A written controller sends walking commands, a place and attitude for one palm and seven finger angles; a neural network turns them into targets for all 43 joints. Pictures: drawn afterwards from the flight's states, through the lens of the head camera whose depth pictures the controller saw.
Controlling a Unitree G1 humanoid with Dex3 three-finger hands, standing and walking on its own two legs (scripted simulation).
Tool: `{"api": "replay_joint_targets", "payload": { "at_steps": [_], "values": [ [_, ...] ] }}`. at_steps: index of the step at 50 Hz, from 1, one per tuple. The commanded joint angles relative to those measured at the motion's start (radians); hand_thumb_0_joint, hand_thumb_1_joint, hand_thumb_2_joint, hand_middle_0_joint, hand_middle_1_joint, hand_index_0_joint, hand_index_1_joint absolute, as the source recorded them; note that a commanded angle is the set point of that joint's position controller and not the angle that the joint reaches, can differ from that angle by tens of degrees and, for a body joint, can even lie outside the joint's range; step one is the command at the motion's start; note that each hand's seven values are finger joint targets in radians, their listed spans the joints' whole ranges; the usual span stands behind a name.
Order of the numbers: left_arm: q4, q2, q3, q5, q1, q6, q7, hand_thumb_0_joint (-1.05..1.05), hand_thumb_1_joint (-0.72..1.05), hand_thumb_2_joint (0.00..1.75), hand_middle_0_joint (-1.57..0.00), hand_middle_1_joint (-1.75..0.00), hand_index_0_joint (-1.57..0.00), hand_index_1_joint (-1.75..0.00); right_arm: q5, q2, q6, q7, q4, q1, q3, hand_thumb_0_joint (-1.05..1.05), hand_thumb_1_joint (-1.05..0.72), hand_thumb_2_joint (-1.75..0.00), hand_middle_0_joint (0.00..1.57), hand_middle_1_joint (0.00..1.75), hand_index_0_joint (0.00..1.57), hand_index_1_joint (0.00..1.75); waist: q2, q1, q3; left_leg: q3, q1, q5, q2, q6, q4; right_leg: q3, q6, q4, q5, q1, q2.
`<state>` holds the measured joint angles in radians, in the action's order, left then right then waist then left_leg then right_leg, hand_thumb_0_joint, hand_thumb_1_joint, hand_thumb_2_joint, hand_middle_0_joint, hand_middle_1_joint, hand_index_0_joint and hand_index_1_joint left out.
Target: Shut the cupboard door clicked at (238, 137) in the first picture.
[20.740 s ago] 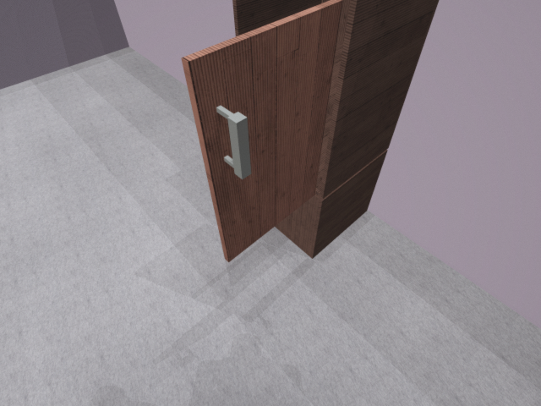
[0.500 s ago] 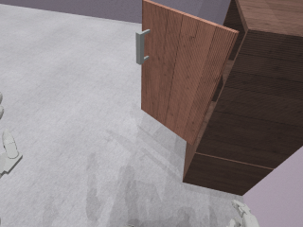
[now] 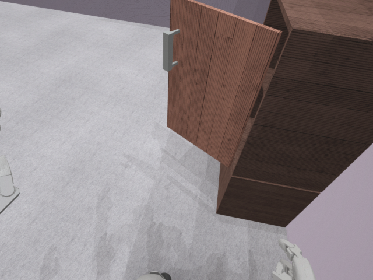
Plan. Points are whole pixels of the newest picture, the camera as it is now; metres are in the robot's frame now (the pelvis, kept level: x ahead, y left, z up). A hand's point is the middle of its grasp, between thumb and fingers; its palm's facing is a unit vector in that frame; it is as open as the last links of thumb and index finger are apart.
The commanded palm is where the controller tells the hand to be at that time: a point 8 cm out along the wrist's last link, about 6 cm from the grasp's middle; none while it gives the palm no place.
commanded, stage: step back with the hand held close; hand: left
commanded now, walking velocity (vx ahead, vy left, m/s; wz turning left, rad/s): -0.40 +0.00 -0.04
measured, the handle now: (172, 50) +0.83 +0.11 +0.10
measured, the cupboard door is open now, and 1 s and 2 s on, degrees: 60 60 60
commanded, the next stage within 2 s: stop stepping back and stand still in 0.08 s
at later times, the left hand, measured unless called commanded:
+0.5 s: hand out of the picture +0.16 +0.33 +0.17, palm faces +0.46 -0.83 -0.31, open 7.4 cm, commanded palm +0.08 +0.35 +0.19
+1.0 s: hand out of the picture +0.15 +0.31 +0.16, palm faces +0.40 -0.83 -0.40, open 7.4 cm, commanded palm none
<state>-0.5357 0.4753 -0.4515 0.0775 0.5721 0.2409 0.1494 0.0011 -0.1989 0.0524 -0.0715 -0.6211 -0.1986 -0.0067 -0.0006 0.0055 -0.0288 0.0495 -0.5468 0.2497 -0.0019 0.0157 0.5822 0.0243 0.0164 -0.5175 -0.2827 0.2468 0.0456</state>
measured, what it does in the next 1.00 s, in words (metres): steps on the spot: right foot, then left foot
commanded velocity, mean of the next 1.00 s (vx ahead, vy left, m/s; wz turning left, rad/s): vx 0.00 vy -0.05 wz -0.01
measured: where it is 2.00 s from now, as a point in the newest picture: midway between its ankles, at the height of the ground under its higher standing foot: outside the picture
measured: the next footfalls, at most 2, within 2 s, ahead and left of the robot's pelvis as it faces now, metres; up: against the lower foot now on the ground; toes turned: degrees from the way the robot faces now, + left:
right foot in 0.28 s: -0.08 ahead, -0.09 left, +0.00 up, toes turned -5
left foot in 0.42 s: +0.05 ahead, +0.13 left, +0.00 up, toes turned -2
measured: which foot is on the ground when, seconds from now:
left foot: down 0.00-0.28, up 0.30-0.40, down 0.42-1.00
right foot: down 0.00-0.08, up 0.10-0.26, down 0.28-0.46, up 0.48-0.64, down 0.66-1.00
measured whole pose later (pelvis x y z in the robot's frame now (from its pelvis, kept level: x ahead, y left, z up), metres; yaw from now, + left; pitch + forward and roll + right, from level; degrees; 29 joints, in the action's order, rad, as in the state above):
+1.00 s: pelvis -0.07 +0.06 +0.01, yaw -3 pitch +0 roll -1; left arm -0.37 0.37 -0.36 0.03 0.50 0.14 0.16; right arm 0.00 -0.22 0.06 -0.07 -0.68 -0.26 0.00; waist 0.02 0.01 -0.07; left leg 0.05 -0.34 0.13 0.03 -0.06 0.47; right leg -0.07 -0.05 -0.45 -0.33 0.12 0.06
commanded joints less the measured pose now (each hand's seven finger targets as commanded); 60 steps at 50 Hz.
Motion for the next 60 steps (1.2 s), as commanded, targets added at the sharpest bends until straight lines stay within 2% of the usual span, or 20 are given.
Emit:
{"api": "replay_joint_targets", "payload": {
  "at_steps": [1, 2, 4, 6, 11, 13, 14, 16, 19, 21, 23, 25, 29, 32, 40, 48, 49, 51, 55, 60],
  "values": [
    [-0.178, 0.154, -0.058, -0.019, -0.158, 0.035, 0.034, 0.00, 0.90, 0.90, -0.20, -0.30, -0.20, -0.30, 0.000, -0.136, 0.037, -0.023, 0.128, 0.076, -0.034, 0.00, -0.90, -0.90, 0.20, 0.30, 0.20, 0.30, 0.013, 0.042, 0.043, -0.160, 0.303, 0.052, -0.069, -0.005, -0.043, 0.084, -0.085, 0.139, -0.121, 0.400, -0.161],
    [-0.188, 0.163, -0.071, -0.021, -0.188, 0.041, 0.033, 0.00, 0.90, 0.90, -0.20, -0.30, -0.20, -0.30, -0.002, -0.153, 0.047, -0.034, 0.135, 0.097, -0.033, 0.00, -0.90, -0.90, 0.20, 0.30, 0.20, 0.30, 0.144, 0.026, 0.052, -0.233, 0.199, 0.044, -0.128, -0.029, -0.235, 0.010, -0.031, 0.037, -0.127, 0.283, -0.041],
    [-0.199, 0.189, -0.142, -0.028, -0.157, 0.073, 0.020, 0.00, 0.90, 0.90, -0.20, -0.30, -0.20, -0.30, 0.002, -0.176, 0.077, -0.034, 0.152, 0.123, -0.055, 0.00, -0.90, -0.90, 0.20, 0.30, 0.20, 0.30, 0.340, -0.013, -0.077, -0.446, -0.086, 0.552, -0.307, -0.071, -0.565, -0.036, -0.020, -0.302, -0.213, -0.133, 0.095],
    [-0.188, 0.182, -0.156, -0.008, -0.098, 0.080, -0.004, 0.00, 0.90, 0.90, -0.20, -0.30, -0.20, -0.30, 0.016, -0.157, 0.076, -0.011, 0.145, 0.083, -0.073, 0.00, -0.90, -0.90, 0.20, 0.30, 0.20, 0.30, 0.290, -0.019, -0.166, -0.349, -0.046, 0.455, -0.290, 0.003, -0.562, -0.070, -0.051, -0.375, -0.275, -0.181, 0.112],
    [-0.233, 0.155, -0.118, 0.034, 0.023, 0.052, -0.009, 0.00, 0.90, 0.90, -0.20, -0.30, -0.20, -0.30, 0.006, -0.124, 0.074, 0.022, 0.146, 0.061, -0.055, 0.00, -0.90, -0.90, 0.20, 0.30, 0.20, 0.30, 0.216, -0.013, -0.197, -0.098, 0.179, 0.231, -0.146, 0.077, -0.363, -0.094, -0.076, 0.087, -0.252, -0.125, 0.036],
    [-0.276, 0.220, -0.163, 0.018, 0.002, 0.038, 0.013, 0.00, 0.90, 0.90, -0.20, -0.30, -0.20, -0.30, 0.010, -0.124, 0.065, 0.019, 0.120, 0.024, -0.053, 0.00, -0.90, -0.90, 0.20, 0.30, 0.20, 0.30, -0.062, 0.001, -0.156, 0.002, 0.398, 0.092, -0.012, 0.075, 0.128, 0.189, -0.164, 0.358, -0.290, 0.229, -0.248],
    [-0.302, 0.221, -0.148, 0.025, -0.078, 0.032, 0.027, 0.00, 0.90, 0.90, -0.20, -0.30, -0.20, -0.30, 0.024, -0.121, 0.061, 0.015, 0.102, 0.028, -0.045, 0.00, -0.90, -0.90, 0.20, 0.30, 0.20, 0.30, -0.117, 0.010, -0.112, -0.069, 0.379, 0.070, -0.022, 0.062, 0.305, 0.262, -0.238, 0.382, -0.230, 0.309, -0.397],
    [-0.168, 0.141, -0.077, 0.000, -0.150, -0.030, 0.034, 0.00, 0.90, 0.90, -0.20, -0.30, -0.20, -0.30, 0.001, -0.122, 0.049, -0.001, 0.096, 0.036, -0.041, 0.00, -0.90, -0.90, 0.20, 0.30, 0.20, 0.30, -0.160, 0.026, 0.006, -0.159, 0.255, 0.134, -0.045, 0.024, 0.404, 0.209, -0.227, 0.289, -0.371, 0.347, -0.358],
    [-0.097, 0.131, -0.042, -0.030, -0.280, -0.053, 0.050, 0.00, 0.90, 0.90, -0.20, -0.30, -0.20, -0.30, -0.003, -0.142, 0.048, -0.031, 0.080, 0.062, -0.031, 0.00, -0.90, -0.90, 0.20, 0.30, 0.20, 0.30, 0.037, 0.049, 0.102, -0.113, 0.277, 0.062, -0.053, -0.008, 0.020, 0.038, -0.115, 0.132, -0.270, 0.261, -0.207],
    [-0.127, 0.134, -0.052, -0.031, -0.254, -0.035, 0.051, 0.00, 0.90, 0.90, -0.20, -0.30, -0.20, -0.30, -0.015, -0.151, 0.074, -0.041, 0.113, 0.062, -0.023, 0.00, -0.90, -0.90, 0.20, 0.30, 0.20, 0.30, 0.214, 0.017, 0.059, -0.270, 0.242, 0.051, -0.149, -0.053, -0.237, -0.038, -0.037, 0.001, -0.117, 0.112, -0.056],
    [-0.141, 0.175, -0.105, -0.014, -0.147, -0.017, 0.035, 0.00, 0.90, 0.90, -0.20, -0.30, -0.20, -0.30, -0.009, -0.136, 0.094, -0.034, 0.114, 0.067, -0.014, 0.00, -0.90, -0.90, 0.20, 0.30, 0.20, 0.30, 0.260, 0.021, 0.015, -0.433, 0.182, 0.460, -0.197, -0.036, -0.463, -0.038, -0.018, -0.077, -0.186, 0.038, 0.005],
    [-0.229, 0.145, -0.088, -0.014, -0.150, -0.005, 0.029, 0.00, 0.90, 0.90, -0.20, -0.30, -0.20, -0.30, 0.010, -0.122, 0.094, -0.022, 0.126, 0.071, -0.013, 0.00, -0.90, -0.90, 0.20, 0.30, 0.20, 0.30, 0.266, 0.007, 0.001, -0.467, 0.151, 0.498, -0.225, 0.019, -0.552, -0.031, -0.023, -0.139, -0.169, -0.013, 0.030],
    [-0.246, 0.125, -0.076, -0.017, 0.004, -0.018, 0.025, 0.00, 0.90, 0.90, -0.20, -0.30, -0.20, -0.30, 0.008, -0.122, 0.090, 0.002, 0.146, 0.049, -0.021, 0.00, -0.90, -0.90, 0.20, 0.30, 0.20, 0.30, 0.180, 0.006, -0.095, -0.229, 0.196, 0.269, -0.144, 0.018, -0.420, -0.066, -0.045, 0.089, -0.094, -0.169, 0.024],
    [-0.195, 0.153, -0.113, -0.008, 0.028, -0.035, 0.029, 0.00, 0.90, 0.90, -0.20, -0.30, -0.20, -0.30, 0.012, -0.123, 0.059, -0.001, 0.145, 0.026, -0.024, 0.00, -0.90, -0.90, 0.20, 0.30, 0.20, 0.30, 0.167, 0.019, -0.111, -0.165, 0.203, 0.148, -0.109, 0.027, -0.326, -0.038, -0.074, 0.163, -0.076, -0.192, -0.026],
    [-0.105, 0.110, -0.061, -0.013, -0.051, -0.067, 0.035, 0.00, 0.90, 0.90, -0.20, -0.30, -0.20, -0.30, -0.002, -0.123, 0.021, -0.014, 0.134, 0.064, -0.027, 0.00, -0.90, -0.90, 0.20, 0.30, 0.20, 0.30, 0.018, 0.024, 0.003, -0.142, 0.279, 0.127, -0.087, -0.003, -0.205, 0.065, -0.105, 0.251, -0.258, 0.058, -0.122],
    [-0.133, 0.146, -0.069, -0.040, -0.160, -0.032, 0.047, 0.00, 0.90, 0.90, -0.20, -0.30, -0.20, -0.30, 0.000, -0.127, 0.052, -0.026, 0.129, 0.074, -0.019, 0.00, -0.90, -0.90, 0.20, 0.30, 0.20, 0.30, 0.132, 0.006, 0.013, -0.235, 0.259, 0.195, -0.126, -0.029, -0.343, 0.002, -0.054, 0.176, -0.143, -0.008, -0.065],
    [0.645, -0.080, 0.337, -0.105, -0.157, -0.170, -0.108, 0.00, 0.90, 0.90, -0.20, -0.30, -0.20, -0.30, -0.007, -0.328, 0.101, 0.066, -0.051, 0.093, -0.056, 0.00, -0.90, -0.90, 0.20, 0.30, 0.20, 0.30, 0.103, 0.031, 0.127, -0.251, 0.178, -0.218, -0.140, -0.071, -0.115, -0.050, -0.062, 0.022, 0.091, 0.068, -0.121],
    [0.701, -0.125, 0.342, -0.091, -0.176, -0.247, -0.137, 0.00, 0.90, 0.90, -0.20, -0.30, -0.20, -0.30, -0.002, -0.242, 0.034, 0.065, -0.058, -0.001, -0.049, 0.00, -0.90, -0.90, 0.20, 0.30, 0.20, 0.30, 0.013, 0.004, -0.049, -0.193, 0.289, -0.327, -0.144, -0.075, -0.050, -0.012, -0.069, 0.032, 0.050, 0.055, -0.124],
    [0.899, -0.073, 0.368, -0.097, -0.281, -0.236, -0.141, 0.00, 0.90, 0.90, -0.20, -0.30, -0.20, -0.30, 0.009, -0.259, 0.004, 0.056, -0.064, 0.023, -0.036, 0.00, -0.90, -0.90, 0.20, 0.30, 0.20, 0.30, -0.161, -0.002, -0.071, -0.222, 0.263, -0.401, -0.110, -0.089, -0.004, 0.036, -0.110, 0.051, 0.173, -0.027, -0.160],
    [1.177, -0.106, 0.413, -0.088, -0.350, -0.247, -0.120, 0.00, 0.90, 0.90, -0.20, -0.30, -0.20, -0.30, 0.027, -0.159, -0.053, 0.053, -0.157, 0.007, -0.004, 0.00, -0.90, -0.90, 0.20, 0.30, 0.20, 0.30, -0.022, 0.019, -0.010, -0.135, 0.290, -0.273, -0.057, -0.041, 0.018, 0.075, -0.153, 0.113, 0.294, -0.036, -0.234]
  ]
}}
